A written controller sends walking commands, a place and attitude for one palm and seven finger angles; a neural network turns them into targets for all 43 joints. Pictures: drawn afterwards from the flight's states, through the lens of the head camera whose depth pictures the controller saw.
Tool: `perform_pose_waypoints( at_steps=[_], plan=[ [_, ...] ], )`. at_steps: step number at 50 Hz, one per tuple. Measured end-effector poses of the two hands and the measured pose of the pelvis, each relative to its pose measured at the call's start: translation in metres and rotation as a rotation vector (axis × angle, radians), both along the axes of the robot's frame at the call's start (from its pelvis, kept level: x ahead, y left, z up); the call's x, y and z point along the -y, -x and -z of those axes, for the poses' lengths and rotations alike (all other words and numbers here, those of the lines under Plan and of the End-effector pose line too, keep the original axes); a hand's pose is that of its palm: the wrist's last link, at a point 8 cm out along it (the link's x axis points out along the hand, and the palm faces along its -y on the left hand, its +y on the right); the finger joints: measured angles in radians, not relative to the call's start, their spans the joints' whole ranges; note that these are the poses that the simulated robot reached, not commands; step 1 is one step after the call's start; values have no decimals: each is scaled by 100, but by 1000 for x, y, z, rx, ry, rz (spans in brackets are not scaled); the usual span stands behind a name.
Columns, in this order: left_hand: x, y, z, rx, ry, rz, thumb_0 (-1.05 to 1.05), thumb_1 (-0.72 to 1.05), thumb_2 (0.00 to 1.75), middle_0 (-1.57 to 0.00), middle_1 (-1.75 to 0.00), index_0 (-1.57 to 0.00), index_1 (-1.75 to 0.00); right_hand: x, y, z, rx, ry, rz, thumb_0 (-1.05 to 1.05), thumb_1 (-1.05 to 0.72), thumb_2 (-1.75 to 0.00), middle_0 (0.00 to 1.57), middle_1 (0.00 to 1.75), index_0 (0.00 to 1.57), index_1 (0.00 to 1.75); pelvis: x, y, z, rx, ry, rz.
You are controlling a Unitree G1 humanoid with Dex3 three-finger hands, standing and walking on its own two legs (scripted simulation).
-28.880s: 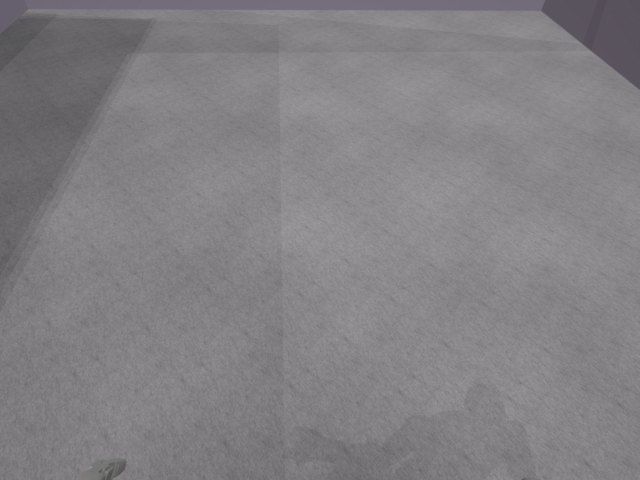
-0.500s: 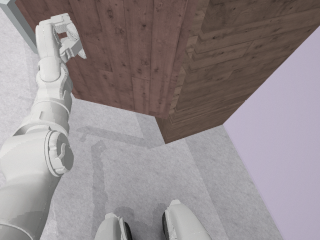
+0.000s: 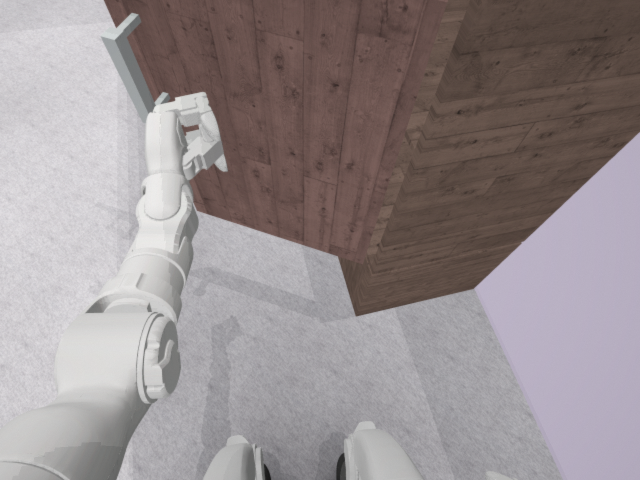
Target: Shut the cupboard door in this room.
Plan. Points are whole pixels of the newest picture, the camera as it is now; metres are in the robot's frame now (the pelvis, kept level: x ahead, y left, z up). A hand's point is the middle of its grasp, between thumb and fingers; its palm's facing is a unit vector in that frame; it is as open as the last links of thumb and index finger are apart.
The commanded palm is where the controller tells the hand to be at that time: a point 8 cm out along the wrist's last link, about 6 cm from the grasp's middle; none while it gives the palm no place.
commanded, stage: draw the hand back to the body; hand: left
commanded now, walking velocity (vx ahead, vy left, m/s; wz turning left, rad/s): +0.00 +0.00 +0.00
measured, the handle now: (142, 72) +0.66 +0.19 +0.07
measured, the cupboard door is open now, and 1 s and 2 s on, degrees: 57 57 57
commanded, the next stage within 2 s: step back with the hand held close in 1.54 s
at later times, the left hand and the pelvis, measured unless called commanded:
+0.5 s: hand (124, 210) +0.38 +0.15 +0.15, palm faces +0.02 -1.00 -0.07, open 3.1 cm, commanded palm +0.33 +0.20 +0.16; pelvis +0.01 +0.00 +0.05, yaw -1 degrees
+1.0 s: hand out of the picture +0.26 +0.25 +0.20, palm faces +0.37 -0.87 -0.34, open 4.8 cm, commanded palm +0.20 +0.29 +0.23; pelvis +0.03 +0.01 +0.07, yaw +1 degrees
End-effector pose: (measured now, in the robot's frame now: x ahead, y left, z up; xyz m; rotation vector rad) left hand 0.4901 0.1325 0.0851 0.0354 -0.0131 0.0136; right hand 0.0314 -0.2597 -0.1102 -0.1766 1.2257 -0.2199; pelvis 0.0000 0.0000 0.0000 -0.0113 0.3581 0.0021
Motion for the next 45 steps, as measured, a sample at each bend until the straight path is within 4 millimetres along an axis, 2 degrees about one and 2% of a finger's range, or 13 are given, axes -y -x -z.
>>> perform_pose_waypoints(
  at_steps=[4,8,14,19,25,30,34,39,45],
  plan=[
    [-7,7,-6,11,5,-3,2,90,90,-130,-150,-130,-150,-7,9,1,-17,-30,23,0,-90,-90,20,30,20,30,0,0,-3,12,-5,14],
    [-20,27,-11,3,-7,-9,2,90,90,-130,-150,-130,-150,-12,17,-4,-28,-61,52,0,-90,-90,20,30,20,30,1,-4,-13,48,-9,27],
    [-39,64,-27,9,-2,-21,2,90,90,-130,-150,-130,-150,-10,8,-20,14,-57,56,1,-90,-90,20,30,20,30,3,-8,-30,122,-9,27],
    [-51,94,-48,50,-8,-3,2,90,90,-130,-150,-130,-150,-2,-24,-34,123,-27,30,1,-90,-90,20,30,20,30,3,-10,-39,180,-7,20],
    [-70,134,-65,50,-34,-5,2,90,90,-126,-146,-127,-146,1,-82,-58,304,-6,-20,1,-90,-90,20,30,20,30,2,-12,-48,248,-13,17],
    [-85,172,-79,16,-160,-81,2,90,90,-118,-136,-118,-136,-10,-132,-83,423,6,-56,1,-91,-90,20,30,20,30,0,-14,-60,317,-17,8],
    [-101,196,-88,-3,-194,-158,2,89,90,-108,-126,-109,-126,-26,-163,-101,494,-1,-114,1,-91,-90,20,30,19,30,-1,-16,-67,360,-17,-3],
    [-123,222,-101,-1,-223,-246,2,89,90,-96,-112,-96,-112,-47,-186,-113,549,-30,-181,1,-90,-90,20,30,20,30,-3,-20,-72,396,-16,-11],
    [-140,249,-120,24,-272,-312,2,89,90,-79,-94,-80,-95,-65,-191,-111,549,-68,-224,1,-90,-90,20,30,20,30,-6,-26,-74,416,-16,-15]
  ],
)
